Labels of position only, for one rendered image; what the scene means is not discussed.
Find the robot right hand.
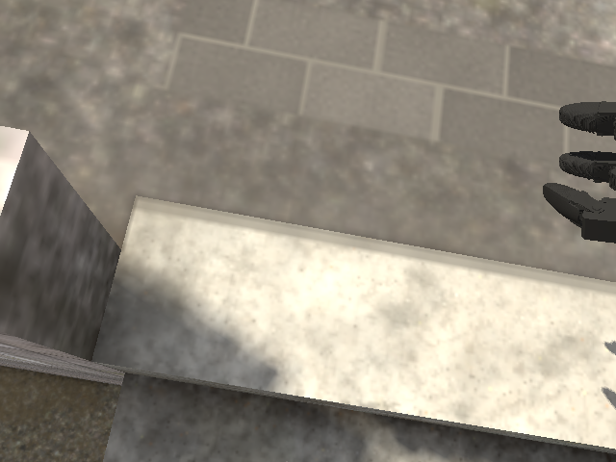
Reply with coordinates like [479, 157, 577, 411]
[543, 101, 616, 244]

